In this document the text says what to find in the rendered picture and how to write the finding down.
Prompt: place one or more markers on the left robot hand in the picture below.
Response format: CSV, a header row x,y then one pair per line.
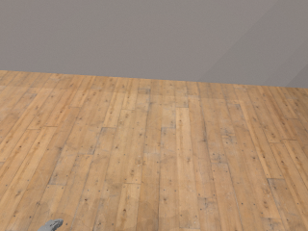
x,y
51,225

